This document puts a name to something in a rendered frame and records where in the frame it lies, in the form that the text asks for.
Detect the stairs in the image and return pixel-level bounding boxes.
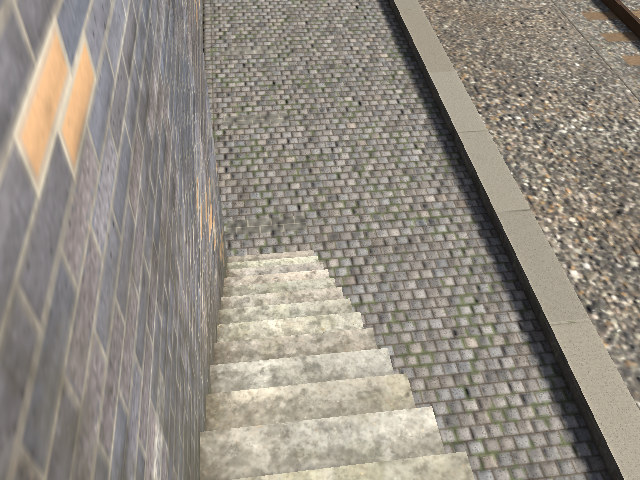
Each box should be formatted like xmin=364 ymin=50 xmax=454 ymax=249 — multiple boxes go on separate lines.
xmin=200 ymin=250 xmax=475 ymax=480

